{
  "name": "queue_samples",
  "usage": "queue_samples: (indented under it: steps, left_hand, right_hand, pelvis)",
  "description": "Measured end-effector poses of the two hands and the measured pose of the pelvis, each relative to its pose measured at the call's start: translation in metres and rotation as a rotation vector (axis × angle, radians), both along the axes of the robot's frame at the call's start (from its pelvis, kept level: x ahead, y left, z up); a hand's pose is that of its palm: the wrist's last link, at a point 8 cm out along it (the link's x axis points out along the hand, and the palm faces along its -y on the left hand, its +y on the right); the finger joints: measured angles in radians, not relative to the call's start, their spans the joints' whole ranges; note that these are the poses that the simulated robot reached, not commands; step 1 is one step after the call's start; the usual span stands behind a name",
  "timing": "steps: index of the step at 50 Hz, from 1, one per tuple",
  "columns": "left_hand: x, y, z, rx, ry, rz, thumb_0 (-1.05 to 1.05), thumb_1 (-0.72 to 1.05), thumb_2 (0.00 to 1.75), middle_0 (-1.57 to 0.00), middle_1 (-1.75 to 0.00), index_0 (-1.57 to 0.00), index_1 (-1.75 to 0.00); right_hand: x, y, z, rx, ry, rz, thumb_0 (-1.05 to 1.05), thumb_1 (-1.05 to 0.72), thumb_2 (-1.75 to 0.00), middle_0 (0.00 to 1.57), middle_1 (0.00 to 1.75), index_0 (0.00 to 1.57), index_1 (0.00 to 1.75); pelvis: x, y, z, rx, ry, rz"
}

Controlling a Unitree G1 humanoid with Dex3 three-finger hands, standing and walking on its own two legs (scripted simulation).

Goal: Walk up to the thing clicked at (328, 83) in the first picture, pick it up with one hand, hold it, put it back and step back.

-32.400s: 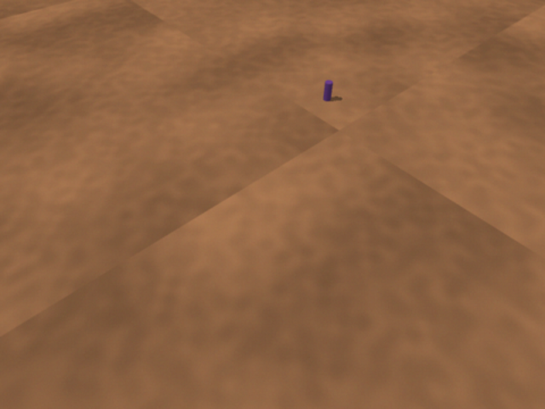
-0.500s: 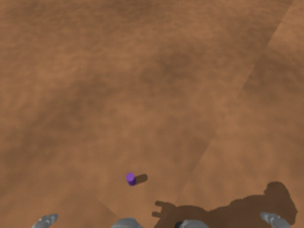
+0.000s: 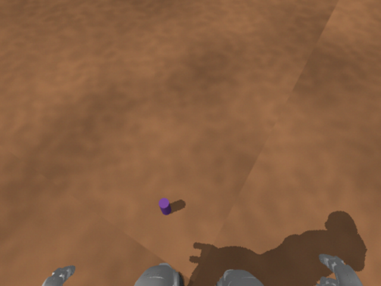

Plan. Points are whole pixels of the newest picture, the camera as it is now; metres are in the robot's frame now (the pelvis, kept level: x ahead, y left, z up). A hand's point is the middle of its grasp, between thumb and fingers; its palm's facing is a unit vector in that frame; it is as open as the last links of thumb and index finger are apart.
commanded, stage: step back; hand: left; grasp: from the side
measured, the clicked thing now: (165, 206) +0.46 +0.14 -0.69
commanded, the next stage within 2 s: none
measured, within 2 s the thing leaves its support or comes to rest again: neither
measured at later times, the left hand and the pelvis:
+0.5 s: hand out of the picture -0.01 +0.28 -0.14, palm faces +0.04 -0.94 -0.33, open 7.4 cm; pelvis -0.12 +0.02 +0.02, yaw +3 degrees
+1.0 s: hand out of the picture -0.17 +0.25 -0.12, palm faces -0.02 -0.91 -0.41, open 7.4 cm; pelvis -0.27 -0.02 +0.01, yaw +0 degrees
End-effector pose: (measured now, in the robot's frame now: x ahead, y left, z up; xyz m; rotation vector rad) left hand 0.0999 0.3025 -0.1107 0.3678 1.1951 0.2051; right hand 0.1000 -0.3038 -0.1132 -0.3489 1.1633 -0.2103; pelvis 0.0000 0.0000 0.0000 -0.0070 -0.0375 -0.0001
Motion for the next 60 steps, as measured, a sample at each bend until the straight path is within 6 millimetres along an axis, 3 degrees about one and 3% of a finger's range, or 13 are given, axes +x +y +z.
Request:
queue_samples:
  steps: [6,11,18,23,28,33,38,41,45,50,56,60]
  left_hand:
    - [-0.032,-0.006,0.02,0.008,-0.029,0.012,0.01,0.91,0.9,-0.2,-0.3,-0.21,-0.3]
    - [-0.045,0.001,0.029,0.016,-0.076,0.021,0.01,0.91,0.9,-0.2,-0.3,-0.21,-0.3]
    - [-0.067,0.024,0.009,-0.012,-0.14,0.016,0.01,0.91,0.9,-0.2,-0.3,-0.21,-0.3]
    - [-0.104,0.027,0.004,-0.047,-0.083,0.044,0.01,0.91,0.9,-0.2,-0.3,-0.2,-0.3]
    - [-0.143,0.028,0.005,-0.059,-0.056,0.056,0.01,0.91,0.9,-0.2,-0.3,-0.2,-0.3]
    - [-0.183,0.025,0.0,-0.032,0.001,0.034,0.01,0.91,0.9,-0.2,-0.3,-0.2,-0.3]
    - [-0.218,0.01,-0.002,0.0,0.022,-0.004,0.01,0.91,0.9,-0.2,-0.3,-0.2,-0.3]
    - [-0.244,-0.005,0.006,0.005,0.02,-0.006,0.01,0.91,0.9,-0.2,-0.3,-0.2,-0.3]
    - [-0.272,-0.015,0.023,0.012,0.008,0.002,0.01,0.91,0.9,-0.2,-0.3,-0.21,-0.3]
    - [-0.281,-0.014,0.033,0.031,-0.052,0.0,0.01,0.91,0.9,-0.2,-0.3,-0.21,-0.3]
    - [-0.287,-0.003,0.016,0.015,-0.172,-0.002,0.01,0.91,0.9,-0.2,-0.3,-0.21,-0.3]
    - [-0.314,-0.009,0.005,-0.029,-0.15,0.016,0.01,0.91,0.9,-0.2,-0.3,-0.2,-0.3]
  right_hand:
    - [-0.016,-0.001,0.003,0.034,-0.003,-0.001,0.01,-0.91,-0.9,0.21,0.3,0.21,0.3]
    - [-0.039,-0.003,0.011,0.004,0.013,0.032,0.01,-0.91,-0.9,0.21,0.3,0.21,0.3]
    - [-0.083,0.008,0.012,-0.068,0.038,0.063,0.01,-0.91,-0.9,0.21,0.3,0.21,0.3]
    - [-0.119,0.023,0.033,-0.062,0.037,0.067,0.01,-0.91,-0.9,0.21,0.3,0.21,0.3]
    - [-0.137,0.022,0.046,-0.079,0.007,0.067,0.01,-0.9,-0.9,0.21,0.3,0.21,0.3]
    - [-0.15,0.012,0.044,-0.08,-0.062,0.066,0.01,-0.9,-0.9,0.21,0.3,0.21,0.3]
    - [-0.176,-0.011,0.026,-0.059,-0.113,0.054,0.01,-0.9,-0.9,0.21,0.3,0.21,0.3]
    - [-0.199,-0.024,0.013,-0.038,-0.107,0.021,0.01,-0.91,-0.9,0.21,0.3,0.21,0.3]
    - [-0.238,-0.028,0.012,-0.007,-0.053,-0.004,0.01,-0.91,-0.9,0.21,0.3,0.21,0.3]
    - [-0.291,-0.03,0.01,-0.016,0.015,-0.002,0.01,-0.91,-0.9,0.21,0.3,0.21,0.3]
    - [-0.344,-0.02,0.004,-0.055,0.087,0.044,0.01,-0.91,-0.9,0.21,0.3,0.21,0.3]
    - [-0.371,-0.01,0.017,-0.052,0.081,0.061,0.01,-0.91,-0.9,0.21,0.3,0.21,0.3]
  pelvis:
    - [-0.021,-0.006,0.01,0.028,-0.005,-0.002]
    - [-0.045,0.001,0.015,0.034,0.023,0.018]
    - [-0.089,0.018,0.0,0.027,0.001,0.06]
    - [-0.111,0.022,0.012,-0.016,-0.005,0.06]
    - [-0.135,0.02,0.019,-0.03,0.014,0.027]
    - [-0.168,0.012,0.013,-0.017,0.013,-0.007]
    - [-0.204,-0.004,-0.001,0.007,0.006,-0.043]
    - [-0.225,-0.011,-0.002,-0.036,-0.016,-0.018]
    - [-0.244,-0.017,0.009,0.037,-0.006,-0.033]
    - [-0.271,-0.017,0.012,0.037,0.023,-0.003]
    - [-0.316,-0.013,-0.003,0.015,0.01,0.067]
    - [-0.343,-0.013,0.002,0.019,-0.013,0.054]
